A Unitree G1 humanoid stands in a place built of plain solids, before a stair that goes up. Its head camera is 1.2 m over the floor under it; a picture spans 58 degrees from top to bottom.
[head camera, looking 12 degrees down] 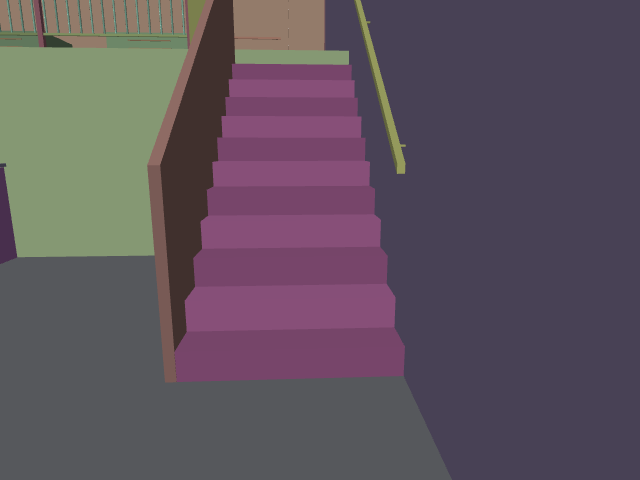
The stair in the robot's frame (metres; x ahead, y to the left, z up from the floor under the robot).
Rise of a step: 0.19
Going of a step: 0.25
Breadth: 1.20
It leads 3 degrees to the left of straight ahead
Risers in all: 12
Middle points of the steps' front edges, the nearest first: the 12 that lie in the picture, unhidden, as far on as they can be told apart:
2.09 0.15 0.17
2.35 0.16 0.36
2.60 0.18 0.54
2.85 0.19 0.73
3.10 0.20 0.91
3.36 0.22 1.10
3.61 0.23 1.28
3.86 0.24 1.47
4.12 0.25 1.65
4.37 0.27 1.84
4.62 0.28 2.02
4.87 0.29 2.21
